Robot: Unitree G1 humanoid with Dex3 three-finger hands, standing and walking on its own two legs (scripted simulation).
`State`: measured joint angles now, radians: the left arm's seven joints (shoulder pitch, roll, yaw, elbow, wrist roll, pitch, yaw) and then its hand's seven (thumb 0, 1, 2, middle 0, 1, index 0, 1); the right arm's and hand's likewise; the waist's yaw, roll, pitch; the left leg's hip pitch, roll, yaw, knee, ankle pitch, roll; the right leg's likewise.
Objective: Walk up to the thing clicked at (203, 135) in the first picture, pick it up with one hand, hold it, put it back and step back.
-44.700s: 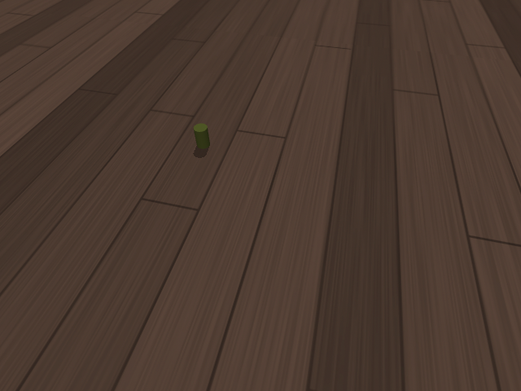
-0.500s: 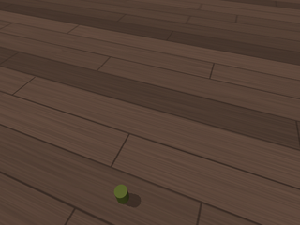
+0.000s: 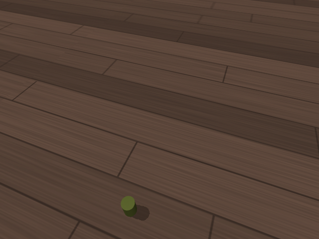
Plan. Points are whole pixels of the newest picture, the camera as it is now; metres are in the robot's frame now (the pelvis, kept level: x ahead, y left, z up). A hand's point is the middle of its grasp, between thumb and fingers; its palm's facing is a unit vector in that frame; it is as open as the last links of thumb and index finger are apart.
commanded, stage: rise first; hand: left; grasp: from above
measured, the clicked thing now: (129, 206) +0.43 +0.20 -0.72
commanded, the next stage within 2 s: none
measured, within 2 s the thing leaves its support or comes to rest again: neither
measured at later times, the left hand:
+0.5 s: hand out of the picture +0.13 +0.26 -0.20, palm faces -0.10 -0.91 -0.40, open 12.8 cm
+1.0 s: hand out of the picture +0.12 +0.26 -0.27, palm faces -0.28 -0.81 -0.52, open 14.0 cm
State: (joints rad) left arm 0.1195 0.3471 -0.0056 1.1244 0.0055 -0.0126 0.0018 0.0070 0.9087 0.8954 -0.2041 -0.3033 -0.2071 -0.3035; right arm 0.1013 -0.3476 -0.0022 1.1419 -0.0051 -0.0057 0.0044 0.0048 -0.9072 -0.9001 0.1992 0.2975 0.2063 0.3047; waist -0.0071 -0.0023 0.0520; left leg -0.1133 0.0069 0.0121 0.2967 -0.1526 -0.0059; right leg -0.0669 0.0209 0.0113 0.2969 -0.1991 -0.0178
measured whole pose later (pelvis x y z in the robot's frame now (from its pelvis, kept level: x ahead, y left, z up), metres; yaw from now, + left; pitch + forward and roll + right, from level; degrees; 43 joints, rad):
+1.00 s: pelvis -0.02 +0.02 -0.12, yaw +1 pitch +22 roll -2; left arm 0.23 0.32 0.06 0.45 0.36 0.18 0.06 0.00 -0.50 0.94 -0.09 -1.06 -0.10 -1.05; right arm 0.18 -0.24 -0.02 0.51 0.01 -0.15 -0.02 0.01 -0.92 -0.90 0.20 0.30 0.21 0.30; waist -0.04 0.01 -0.15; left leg -1.10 0.00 -0.02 1.28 -0.55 0.02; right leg -1.02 0.02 -0.03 1.25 -0.60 0.00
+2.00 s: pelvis -0.10 +0.01 -0.39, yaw -6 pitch +35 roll -6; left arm -0.77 0.59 0.02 1.22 1.15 -0.17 0.32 0.00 -0.54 1.03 -0.08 -1.02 -0.08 -1.02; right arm 0.12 -0.25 -0.03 0.76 -0.07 -0.05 0.07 0.00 -0.91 -0.90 0.20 0.30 0.21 0.30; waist -0.12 0.00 -0.13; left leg -2.18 0.04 -0.07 2.19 -0.62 0.02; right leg -2.08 0.05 -0.09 2.16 -0.70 -0.01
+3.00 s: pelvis -0.10 +0.01 -0.44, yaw -8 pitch +34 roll -7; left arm -0.90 0.66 0.04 1.38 1.20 -0.17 0.40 0.00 -0.53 1.00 -0.08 -1.04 -0.09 -1.04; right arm 0.13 -0.26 0.05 0.76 -0.12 -0.04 0.10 0.00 -0.92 -0.90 0.20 0.30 0.20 0.30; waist -0.19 -0.03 -0.06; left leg -2.30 0.05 -0.11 2.34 -0.65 0.01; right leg -2.20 0.07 -0.13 2.30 -0.71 -0.02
